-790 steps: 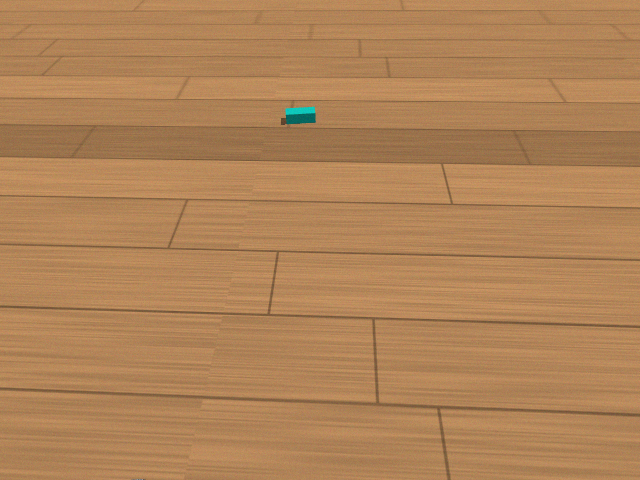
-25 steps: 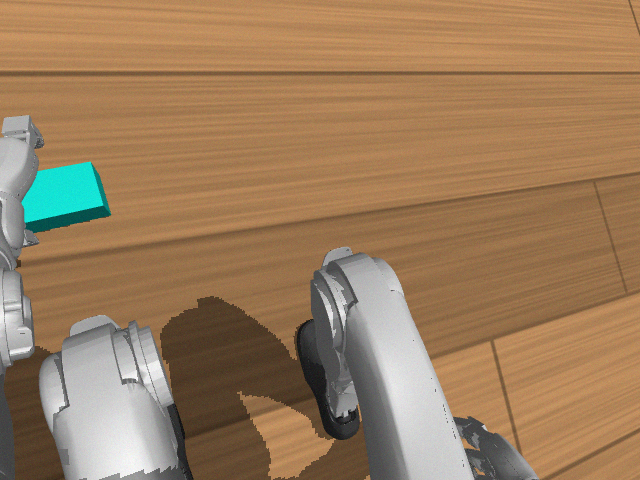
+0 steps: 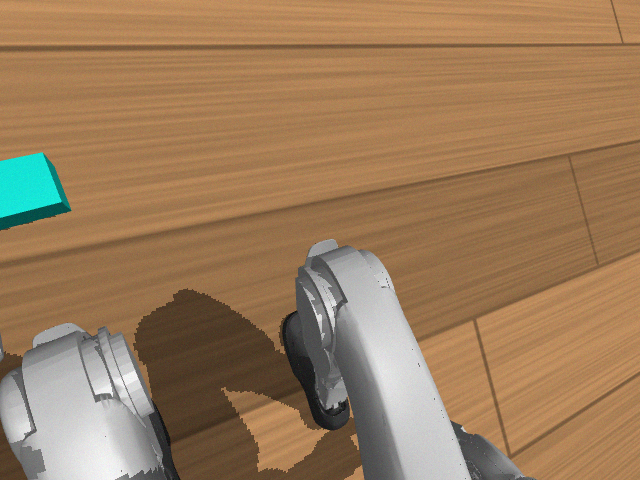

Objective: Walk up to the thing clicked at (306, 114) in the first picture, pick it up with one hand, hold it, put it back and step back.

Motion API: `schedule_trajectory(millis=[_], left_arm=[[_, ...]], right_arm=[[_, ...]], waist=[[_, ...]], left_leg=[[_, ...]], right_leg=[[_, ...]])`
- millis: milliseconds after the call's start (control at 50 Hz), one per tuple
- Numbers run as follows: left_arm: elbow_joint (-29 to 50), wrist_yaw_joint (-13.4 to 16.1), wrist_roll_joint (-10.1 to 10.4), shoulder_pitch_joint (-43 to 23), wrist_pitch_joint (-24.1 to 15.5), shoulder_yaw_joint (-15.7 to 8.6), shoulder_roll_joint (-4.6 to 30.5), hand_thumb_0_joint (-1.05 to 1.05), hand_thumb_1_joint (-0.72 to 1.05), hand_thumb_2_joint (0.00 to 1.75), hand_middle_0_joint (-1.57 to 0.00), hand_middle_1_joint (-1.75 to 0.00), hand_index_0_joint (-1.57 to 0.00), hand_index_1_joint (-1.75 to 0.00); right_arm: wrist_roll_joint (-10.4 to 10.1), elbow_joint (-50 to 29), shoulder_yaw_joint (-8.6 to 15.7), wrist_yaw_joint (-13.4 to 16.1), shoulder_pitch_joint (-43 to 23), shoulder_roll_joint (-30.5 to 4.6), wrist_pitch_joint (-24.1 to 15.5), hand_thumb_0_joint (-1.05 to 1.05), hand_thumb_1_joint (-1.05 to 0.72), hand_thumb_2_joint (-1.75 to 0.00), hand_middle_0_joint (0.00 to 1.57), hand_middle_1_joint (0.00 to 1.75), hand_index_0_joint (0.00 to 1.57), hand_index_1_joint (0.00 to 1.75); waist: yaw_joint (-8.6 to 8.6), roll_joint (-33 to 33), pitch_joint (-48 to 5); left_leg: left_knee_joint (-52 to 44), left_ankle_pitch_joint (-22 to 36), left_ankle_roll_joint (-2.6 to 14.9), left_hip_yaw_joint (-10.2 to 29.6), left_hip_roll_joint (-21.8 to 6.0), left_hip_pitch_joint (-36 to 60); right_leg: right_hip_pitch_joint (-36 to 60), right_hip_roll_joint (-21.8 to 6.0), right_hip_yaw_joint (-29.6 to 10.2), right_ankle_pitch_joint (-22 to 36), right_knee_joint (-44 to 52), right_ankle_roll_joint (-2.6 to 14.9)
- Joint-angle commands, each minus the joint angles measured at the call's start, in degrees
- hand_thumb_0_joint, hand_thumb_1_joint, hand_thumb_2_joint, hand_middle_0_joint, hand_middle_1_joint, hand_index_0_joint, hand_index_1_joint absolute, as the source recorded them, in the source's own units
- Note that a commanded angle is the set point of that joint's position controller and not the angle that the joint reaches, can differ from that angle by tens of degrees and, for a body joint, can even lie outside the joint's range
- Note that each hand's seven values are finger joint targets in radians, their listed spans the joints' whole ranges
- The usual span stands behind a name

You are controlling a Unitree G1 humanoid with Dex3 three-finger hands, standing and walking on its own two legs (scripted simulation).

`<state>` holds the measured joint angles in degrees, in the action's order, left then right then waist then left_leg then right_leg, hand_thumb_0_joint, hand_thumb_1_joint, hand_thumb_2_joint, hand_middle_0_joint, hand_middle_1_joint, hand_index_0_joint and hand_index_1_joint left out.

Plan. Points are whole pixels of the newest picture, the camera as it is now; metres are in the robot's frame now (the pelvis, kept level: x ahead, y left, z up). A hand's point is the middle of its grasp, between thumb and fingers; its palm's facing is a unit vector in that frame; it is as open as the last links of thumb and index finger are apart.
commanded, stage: rest palm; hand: left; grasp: from above
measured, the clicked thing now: out of the picture +0.48 +0.28 -0.27
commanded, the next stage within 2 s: close in 0.04 s
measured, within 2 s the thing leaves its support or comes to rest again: neither
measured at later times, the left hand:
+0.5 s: hand out of the picture +0.46 +0.28 -0.24, palm faces -0.44 -0.12 -0.89, open 12.3 cm
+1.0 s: hand out of the picture +0.46 +0.28 -0.24, palm faces -0.44 -0.13 -0.89, open 11.0 cm
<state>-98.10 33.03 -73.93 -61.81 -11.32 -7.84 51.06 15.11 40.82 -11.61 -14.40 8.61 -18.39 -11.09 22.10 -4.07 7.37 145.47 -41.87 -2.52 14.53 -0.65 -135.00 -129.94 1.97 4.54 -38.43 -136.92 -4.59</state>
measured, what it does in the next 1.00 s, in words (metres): stands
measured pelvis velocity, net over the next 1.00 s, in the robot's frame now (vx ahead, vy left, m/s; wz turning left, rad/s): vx -0.01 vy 0.01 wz -0.04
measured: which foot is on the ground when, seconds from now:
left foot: down 0.00-1.00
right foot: down 0.00-1.00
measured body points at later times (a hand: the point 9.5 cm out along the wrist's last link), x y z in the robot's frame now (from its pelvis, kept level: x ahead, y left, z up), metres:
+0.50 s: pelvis -0.01 +0.01 +0.00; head +0.27 +0.11 +0.33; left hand +0.48 +0.29 -0.19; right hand +0.02 -0.25 -0.06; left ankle +0.06 +0.14 -0.27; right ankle +0.11 -0.13 -0.27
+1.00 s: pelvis -0.01 +0.01 +0.00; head +0.28 +0.11 +0.33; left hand +0.48 +0.28 -0.19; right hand +0.02 -0.25 -0.05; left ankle +0.06 +0.14 -0.27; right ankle +0.11 -0.13 -0.27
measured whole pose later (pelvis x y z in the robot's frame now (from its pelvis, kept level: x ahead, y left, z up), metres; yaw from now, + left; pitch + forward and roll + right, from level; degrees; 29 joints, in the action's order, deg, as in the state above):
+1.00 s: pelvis -0.01 +0.01 +0.00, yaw -2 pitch +28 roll -14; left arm -102.4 37.1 -73.5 -63.6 -10.5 -6.2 55.1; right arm 16.0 39.2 -15.6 -16.8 6.6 -20.4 -15.3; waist 24.1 -6.3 10.7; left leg 146.1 -41.6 -1.8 16.5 -0.9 -134.1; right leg -127.7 2.6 6.4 -37.2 -135.3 -4.8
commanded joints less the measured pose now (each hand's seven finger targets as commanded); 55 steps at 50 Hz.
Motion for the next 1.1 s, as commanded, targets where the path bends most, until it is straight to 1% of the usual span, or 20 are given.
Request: schedule_trajectory(millis=[0, 60, 80, 120, 160, 200, 260, 400, 460, 640, 700, 760, 780, 800, 840, 920, 980, 1000, 1060, 1080], left_arm=[[5.7, 2.4, -0.2, -15.7, -0.8, 0.6, 11.7, 0.0, -0.48, 1.05, -0.08, -1.06, -0.08, -1.06], [5.1, 3.4, -0.8, -15.2, -1.1, 0.5, 12.5, 0.0, -0.47, 1.07, -0.08, -1.07, -0.09, -1.07], [4.0, 3.5, -0.8, -15.9, -1.1, 1.6, 11.3, 0.0, -0.47, 1.05, -0.08, -1.07, -0.09, -1.06], [4.1, 4.1, -1.1, -16.7, -1.1, 1.2, 12.0, 0.0, -0.47, 1.08, -0.09, -1.07, -0.08, -1.07], [3.6, 4.6, -1.4, -16.9, -1.0, 1.7, 12.2, 0.0, -0.37, 1.07, -0.15, -1.07, -0.15, -1.06], [2.9, 5.5, -1.6, -16.6, -0.7, 0.6, 13.7, 0.0, -0.3, 1.09, -0.2, -1.05, -0.2, -1.05], [1.2, 5.7, -1.5, -17.1, 0.0, 2.0, 12.1, 0.0, -0.29, 0.99, -0.19, -1.04, -0.21, -1.02], [1.2, 6.3, -1.2, -17.4, 0.6, 0.7, 14.7, 0.0, -0.27, 0.94, -0.2, -1.02, -0.23, -0.99], [0.1, 6.1, -0.8, -16.3, 0.8, 1.6, 14.6, 0.0, -0.26, 0.95, -0.23, -1.02, -0.25, -1.0], [1.7, 5.9, 0.2, -17.0, -0.5, 2.4, 14.7, 0.0, -0.18, 0.9, -0.28, -0.98, -0.31, -0.96], [1.1, 6.2, -0.3, -16.3, -0.3, 2.4, 14.8, 0.0, -0.16, 0.88, -0.3, -0.98, -0.32, -0.95], [3.4, 6.8, -0.2, -17.3, -0.2, 1.2, 16.9, 0.0, -0.12, 0.88, -0.34, -0.95, -0.36, -0.92], [0.9, 6.8, 0.0, -15.8, 0.4, 2.0, 15.2, 0.0, -0.11, 0.86, -0.34, -0.95, -0.37, -0.92], [2.1, 7.0, 0.1, -15.9, 0.5, 1.5, 15.9, 0.0, -0.12, 0.86, -0.34, -0.93, -0.36, -0.91], [1.5, 6.3, 0.3, -16.5, 1.0, 2.4, 14.0, 0.0, -0.11, 0.83, -0.34, -0.92, -0.37, -0.9], [2.2, 5.8, 0.8, -16.2, 1.0, 1.7, 15.8, 0.0, -0.06, 0.8, -0.37, -0.92, -0.4, -0.88], [1.0, 5.6, 0.8, -15.4, 1.0, 2.4, 14.5, 0.0, -0.02, 0.75, -0.39, -0.9, -0.43, -0.85], [1.4, 5.6, 0.9, -15.3, 0.9, 1.3, 16.0, 0.0, -0.02, 0.74, -0.39, -0.88, -0.43, -0.84], [1.6, 5.1, 1.2, -15.6, 0.9, 2.3, 15.1, 0.0, 0.0, 0.75, -0.42, -0.87, -0.45, -0.83], [2.7, 5.1, 1.1, -16.2, 0.7, 2.5, 14.8, 0.0, 0.03, 0.72, -0.43, -0.86, -0.47, -0.82]], right_arm=[[-0.1, 1.7, 5.0, 0.2, 13.0, -18.1, 0.2, 0.0, -0.9, -0.9, 0.2, 0.3, 0.2, 0.3], [0.1, 1.5, 4.7, 0.2, 12.3, -18.2, 0.3, 0.0, -0.9, -0.9, 0.2, 0.3, 0.2, 0.3], [0.2, 1.3, 4.5, 0.1, 11.7, -18.2, 0.0, 0.0, -0.9, -0.9, 0.2, 0.3, 0.2, 0.3], [0.5, 1.5, 3.8, -0.1, 11.6, -18.2, -0.4, 0.0, -0.9, -0.9, 0.2, 0.3, 0.2, 0.3], [0.4, 1.2, 3.9, -0.4, 10.8, -18.6, -0.9, 0.0, -0.89, -0.9, 0.2, 0.3, 0.2, 0.3], [0.6, 1.2, 3.2, -0.6, 11.0, -18.8, -1.0, 0.0, -0.89, -0.9, 0.2, 0.3, 0.2, 0.3], [0.8, 0.9, 3.4, -0.8, 10.2, -19.3, -1.8, 0.0, -0.89, -0.9, 0.2, 0.3, 0.2, 0.3], [1.0, 0.9, 2.3, -1.4, 10.1, -20.0, -2.6, 0.0, -0.89, -0.9, 0.2, 0.3, 0.2, 0.3], [1.1, 0.2, 1.6, -1.5, 9.7, -19.9, -2.7, 0.0, -0.89, -0.9, 0.2, 0.3, 0.2, 0.3], [1.0, 0.1, 0.6, -1.9, 8.9, -20.0, -3.6, 0.0, -0.9, -0.9, 0.2, 0.3, 0.2, 0.3], [1.2, -0.1, 0.6, -2.2, 9.3, -20.3, -3.7, 0.0, -0.9, -0.9, 0.2, 0.3, 0.2, 0.3], [1.2, 0.4, 1.1, -2.1, 10.2, -21.1, -3.7, 0.0, -0.9, -0.9, 0.2, 0.3, 0.2, 0.3], [1.3, -0.1, 1.1, -2.2, 10.0, -20.9, -3.8, 0.0, -0.9, -0.9, 0.2, 0.3, 0.2, 0.3], [1.2, 0.1, 1.2, -2.1, 10.2, -21.0, -3.7, 0.0, -0.9, -0.9, 0.2, 0.3, 0.2, 0.3], [1.1, 0.1, 1.3, -2.3, 10.4, -20.8, -4.0, 0.0, -0.9, -0.9, 0.2, 0.3, 0.2, 0.3], [0.4, 0.0, 1.4, -1.9, 9.8, -20.8, -4.0, 0.0, -0.9, -0.9, 0.2, 0.3, 0.2, 0.3], [0.6, -0.5, 1.5, -1.9, 10.0, -21.0, -3.7, 0.0, -0.9, -0.9, 0.2, 0.3, 0.2, 0.3], [0.6, -0.3, 1.3, -1.9, 10.5, -20.8, -3.5, 0.0, -0.9, -0.9, 0.2, 0.3, 0.2, 0.3], [0.1, -0.4, 1.2, -1.5, 9.5, -20.6, -3.6, 0.0, -0.9, -0.9, 0.2, 0.3, 0.2, 0.3], [0.4, -0.6, 1.7, -1.6, 10.2, -21.3, -3.6, 0.0, -0.9, -0.9, 0.2, 0.3, 0.2, 0.3]], waist=[[2.52, 25.6, -37.9], [2.38, 25.6, -39.0], [3.07, 25.5, -37.1], [3.53, 25.2, -36.3], [3.53, 25.9, -35.4], [3.51, 25.1, -36.0], [4.22, 25.4, -34.1], [4.14, 27.3, -35.9], [5.06, 25.3, -34.8], [5.14, 26.6, -34.1], [5.13, 26.8, -33.5], [5.08, 28.3, -36.0], [5.31, 27.4, -34.7], [5.06, 27.0, -35.2], [5.76, 26.9, -34.1], [4.8, 26.9, -34.6], [5.47, 25.7, -33.2], [5.17, 26.2, -33.8], [4.92, 26.0, -34.0], [5.53, 27.5, -34.0]], left_leg=[[-13.7, 13.3, 3.2, -8.2, -0.5, 28.2], [-14.1, 13.2, 3.21, -7.9, -0.6, 28.7], [-13.5, 12.1, 3.19, -8.0, -0.6, 28.1], [-13.3, 12.6, 3.22, -7.7, -0.6, 28.2], [-13.3, 12.5, 3.08, -7.7, -0.6, 28.6], [-13.7, 12.8, 3.18, -7.4, -0.8, 28.2], [-13.4, 11.4, 3.03, -7.5, -0.7, 27.9], [-14.1, 13.2, 2.67, -6.5, -1.0, 29.1], [-13.6, 12.6, 3.05, -6.7, -1.1, 27.7], [-13.7, 12.9, 2.59, -5.7, -1.4, 28.8], [-13.6, 13.3, 2.6, -5.9, -1.3, 28.6], [-13.5, 15.1, 2.63, -6.1, -1.5, 30.1], [-13.6, 14.4, 2.68, -6.4, -1.4, 29.5], [-13.9, 14.4, 2.74, -6.3, -1.6, 29.0], [-13.5, 14.0, 2.74, -6.3, -1.3, 28.8], [-14.3, 13.2, 2.59, -5.9, -1.5, 28.8], [-14.2, 12.6, 2.83, -6.1, -1.3, 27.8], [-14.7, 13.1, 2.82, -6.1, -1.4, 28.0], [-14.3, 13.1, 2.7, -6.1, -1.5, 28.6], [-14.9, 13.3, 2.63, -6.0, -1.4, 28.9]], right_leg=[[21.1, 1.7, 9.3, 15.4, 11.9, 5.52], [21.8, 1.8, 9.6, 15.6, 11.9, 5.37], [20.1, 1.7, 9.7, 14.8, 11.5, 5.36], [20.1, 1.7, 10.0, 15.2, 11.5, 5.22], [19.9, 1.7, 10.1, 15.1, 11.1, 5.26], [20.9, 2.0, 10.1, 15.4, 11.8, 5.12], [19.5, 1.8, 10.4, 14.2, 11.3, 5.06], [20.6, 2.0, 10.8, 15.5, 10.8, 5.34], [22.3, 2.3, 10.6, 15.9, 11.9, 4.89], [22.3, 2.3, 11.4, 15.8, 11.4, 4.96], [22.1, 2.2, 11.3, 16.3, 11.3, 4.9], [24.0, 2.5, 11.0, 17.9, 11.9, 4.89], [24.2, 2.5, 10.9, 17.8, 12.1, 4.88], [24.5, 2.8, 10.9, 17.7, 12.7, 4.87], [22.6, 2.3, 11.2, 17.0, 12.1, 4.88], [22.9, 2.4, 11.2, 16.1, 12.4, 5.07], [22.7, 2.3, 11.1, 15.9, 12.6, 4.96], [23.8, 2.5, 11.2, 16.2, 13.1, 4.97], [23.1, 2.2, 11.0, 16.2, 12.7, 5.01], [22.9, 2.3, 11.2, 16.2, 12.7, 5.16]])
